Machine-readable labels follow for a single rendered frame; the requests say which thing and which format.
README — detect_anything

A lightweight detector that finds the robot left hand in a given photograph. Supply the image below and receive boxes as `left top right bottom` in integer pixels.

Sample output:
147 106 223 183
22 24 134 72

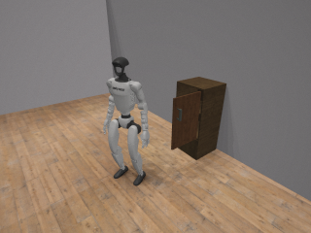
140 130 150 149

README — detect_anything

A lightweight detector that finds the robot left forearm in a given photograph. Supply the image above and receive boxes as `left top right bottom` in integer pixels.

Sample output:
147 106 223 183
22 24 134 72
140 103 149 131

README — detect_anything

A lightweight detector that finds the robot left shin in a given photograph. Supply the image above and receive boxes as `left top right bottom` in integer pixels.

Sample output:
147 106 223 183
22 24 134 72
131 153 144 177

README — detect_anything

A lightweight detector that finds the handle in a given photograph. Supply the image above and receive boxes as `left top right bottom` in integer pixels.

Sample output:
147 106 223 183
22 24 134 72
176 108 183 121

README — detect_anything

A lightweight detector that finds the robot left upper arm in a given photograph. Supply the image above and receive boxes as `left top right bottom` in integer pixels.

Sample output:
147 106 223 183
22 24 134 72
129 81 146 110

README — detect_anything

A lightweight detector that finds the robot right forearm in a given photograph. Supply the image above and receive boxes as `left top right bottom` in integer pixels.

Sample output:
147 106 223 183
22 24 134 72
106 101 116 119

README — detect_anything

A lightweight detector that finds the left robot foot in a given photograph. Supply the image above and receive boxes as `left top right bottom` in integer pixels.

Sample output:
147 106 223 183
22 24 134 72
133 171 146 186

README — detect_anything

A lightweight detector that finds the robot right hand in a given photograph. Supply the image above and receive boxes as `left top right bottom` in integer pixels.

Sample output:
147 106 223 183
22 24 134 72
103 118 112 134

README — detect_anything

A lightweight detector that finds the cupboard door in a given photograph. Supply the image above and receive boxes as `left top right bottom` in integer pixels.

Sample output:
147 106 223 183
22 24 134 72
171 91 201 150

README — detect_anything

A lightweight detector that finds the robot right upper arm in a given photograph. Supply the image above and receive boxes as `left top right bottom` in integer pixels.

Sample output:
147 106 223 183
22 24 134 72
106 78 115 103

